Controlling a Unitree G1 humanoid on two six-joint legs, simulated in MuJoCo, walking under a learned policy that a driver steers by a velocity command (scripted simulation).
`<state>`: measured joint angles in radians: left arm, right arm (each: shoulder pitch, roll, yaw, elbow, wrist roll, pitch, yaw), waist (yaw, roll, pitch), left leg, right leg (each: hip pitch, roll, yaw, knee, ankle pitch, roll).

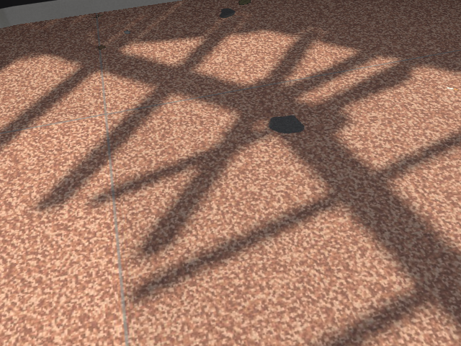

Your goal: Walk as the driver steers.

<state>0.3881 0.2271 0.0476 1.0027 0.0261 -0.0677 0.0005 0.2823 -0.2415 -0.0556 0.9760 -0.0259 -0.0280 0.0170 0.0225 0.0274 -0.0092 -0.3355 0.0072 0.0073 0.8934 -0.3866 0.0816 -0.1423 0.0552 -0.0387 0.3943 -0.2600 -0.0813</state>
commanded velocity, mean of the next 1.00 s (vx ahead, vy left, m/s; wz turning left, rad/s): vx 0.47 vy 0.00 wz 0.03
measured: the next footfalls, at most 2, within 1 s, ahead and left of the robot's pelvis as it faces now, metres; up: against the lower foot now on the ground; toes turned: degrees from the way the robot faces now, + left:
left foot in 0.34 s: +0.32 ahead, +0.13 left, +0.00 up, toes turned +4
right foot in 0.90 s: +0.64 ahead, -0.04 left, +0.00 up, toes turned -3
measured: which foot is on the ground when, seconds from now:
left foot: up 0.00-0.32, down 0.34-0.92, up 0.94-1.00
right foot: down 0.00-0.34, up 0.36-0.88, down 0.90-1.00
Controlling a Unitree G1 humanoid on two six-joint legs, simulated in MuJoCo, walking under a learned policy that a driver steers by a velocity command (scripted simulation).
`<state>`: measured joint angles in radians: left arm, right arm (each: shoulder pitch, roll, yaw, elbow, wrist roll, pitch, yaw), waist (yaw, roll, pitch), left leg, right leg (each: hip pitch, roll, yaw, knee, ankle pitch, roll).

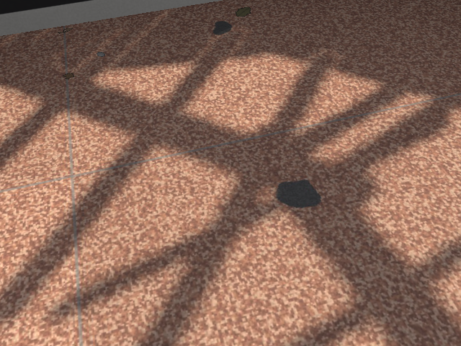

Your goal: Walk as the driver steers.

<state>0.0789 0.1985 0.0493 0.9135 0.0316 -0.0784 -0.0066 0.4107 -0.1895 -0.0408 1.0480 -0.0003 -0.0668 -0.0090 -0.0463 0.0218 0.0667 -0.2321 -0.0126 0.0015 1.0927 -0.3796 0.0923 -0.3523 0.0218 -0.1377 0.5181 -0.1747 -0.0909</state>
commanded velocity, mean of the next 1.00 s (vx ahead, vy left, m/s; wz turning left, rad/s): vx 0.13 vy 0.00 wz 0.08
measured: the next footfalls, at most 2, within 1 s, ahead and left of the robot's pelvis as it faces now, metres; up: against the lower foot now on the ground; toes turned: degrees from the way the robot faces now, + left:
left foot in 0.36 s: +0.29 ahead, +0.11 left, +0.00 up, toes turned +7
right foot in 0.68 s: +0.23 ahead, -0.10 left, +0.00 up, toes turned +3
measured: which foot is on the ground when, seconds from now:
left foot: up 0.00-0.34, down 0.36-1.00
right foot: down 0.00-0.38, up 0.40-0.66, down 0.68-1.00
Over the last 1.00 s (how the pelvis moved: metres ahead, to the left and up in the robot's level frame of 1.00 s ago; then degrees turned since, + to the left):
0.52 0.03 -0.01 3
